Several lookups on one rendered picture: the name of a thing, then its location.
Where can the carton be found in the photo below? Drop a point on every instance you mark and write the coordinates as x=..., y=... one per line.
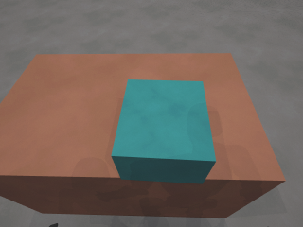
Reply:
x=163, y=132

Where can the pedestal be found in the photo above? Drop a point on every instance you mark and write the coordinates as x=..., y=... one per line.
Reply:
x=58, y=126

